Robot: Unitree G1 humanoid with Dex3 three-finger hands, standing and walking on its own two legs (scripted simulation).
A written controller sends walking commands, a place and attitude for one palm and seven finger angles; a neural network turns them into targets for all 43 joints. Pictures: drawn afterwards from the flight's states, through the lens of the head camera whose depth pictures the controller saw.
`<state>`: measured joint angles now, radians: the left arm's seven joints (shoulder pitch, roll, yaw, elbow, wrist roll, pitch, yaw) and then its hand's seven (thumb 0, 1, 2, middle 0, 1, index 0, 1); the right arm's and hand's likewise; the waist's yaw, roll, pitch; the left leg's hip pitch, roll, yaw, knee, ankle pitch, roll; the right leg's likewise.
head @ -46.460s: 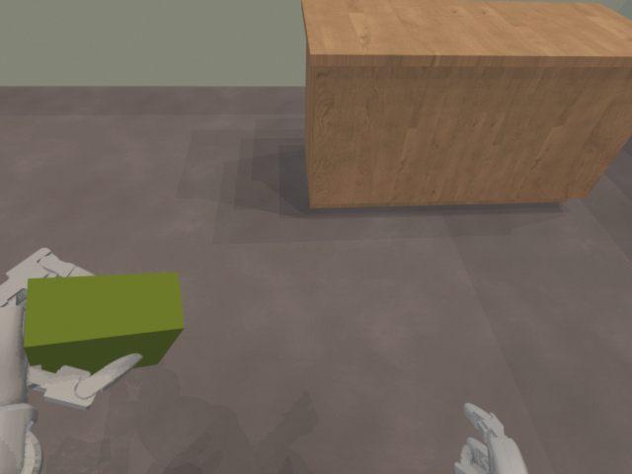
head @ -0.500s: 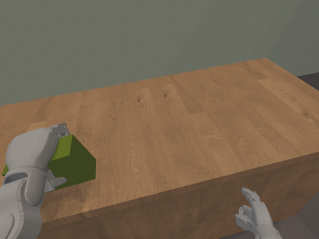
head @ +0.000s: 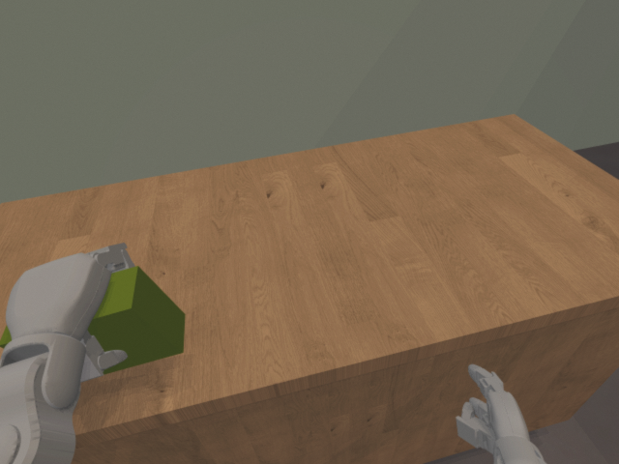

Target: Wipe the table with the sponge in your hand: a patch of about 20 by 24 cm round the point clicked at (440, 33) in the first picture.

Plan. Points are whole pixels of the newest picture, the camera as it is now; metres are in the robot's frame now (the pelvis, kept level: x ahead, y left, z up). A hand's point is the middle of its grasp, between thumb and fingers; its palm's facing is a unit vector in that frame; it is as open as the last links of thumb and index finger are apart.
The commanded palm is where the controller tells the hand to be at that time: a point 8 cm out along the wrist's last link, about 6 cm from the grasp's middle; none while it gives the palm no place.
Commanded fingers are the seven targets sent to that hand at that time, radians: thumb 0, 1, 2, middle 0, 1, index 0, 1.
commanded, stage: step back with the hand held close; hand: left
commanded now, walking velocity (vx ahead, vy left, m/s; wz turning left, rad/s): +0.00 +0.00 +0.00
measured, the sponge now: (113, 334) +0.20 +0.28 +0.11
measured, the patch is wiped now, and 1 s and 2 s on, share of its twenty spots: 1.00 1.00 1.00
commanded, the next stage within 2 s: stop stepping back and stand still in 1.58 s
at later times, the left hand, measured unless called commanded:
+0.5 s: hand (105, 274) +0.21 +0.26 +0.20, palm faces +0.39 -0.83 -0.39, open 9.7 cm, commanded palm +0.16 +0.30 +0.21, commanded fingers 0.00 0.10 1.30 -1.20 -1.60 -1.20 -1.60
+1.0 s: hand (59, 337) +0.14 +0.25 +0.20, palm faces +0.47 -0.81 -0.34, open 9.7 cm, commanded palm +0.08 +0.29 +0.21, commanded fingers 0.00 0.10 1.30 -1.20 -1.60 -1.20 -1.60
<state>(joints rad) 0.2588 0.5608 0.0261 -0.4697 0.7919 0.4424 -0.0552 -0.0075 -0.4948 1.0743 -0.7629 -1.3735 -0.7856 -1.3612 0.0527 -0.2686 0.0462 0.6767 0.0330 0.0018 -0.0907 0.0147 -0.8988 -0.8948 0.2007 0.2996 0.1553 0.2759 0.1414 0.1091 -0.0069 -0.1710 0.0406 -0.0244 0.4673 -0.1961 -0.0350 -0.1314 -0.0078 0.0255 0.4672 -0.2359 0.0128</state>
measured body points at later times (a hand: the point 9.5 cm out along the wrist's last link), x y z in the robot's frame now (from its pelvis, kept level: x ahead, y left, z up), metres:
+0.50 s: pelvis -0.01 +0.02 -0.01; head -0.01 +0.04 +0.44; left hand +0.19 +0.30 +0.22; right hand +0.13 -0.23 -0.09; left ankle +0.04 +0.14 -0.74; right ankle +0.02 -0.13 -0.74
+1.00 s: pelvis -0.07 +0.01 -0.02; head -0.07 +0.02 +0.43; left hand +0.11 +0.29 +0.22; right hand +0.13 -0.21 -0.08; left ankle +0.04 +0.14 -0.73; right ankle +0.02 -0.13 -0.74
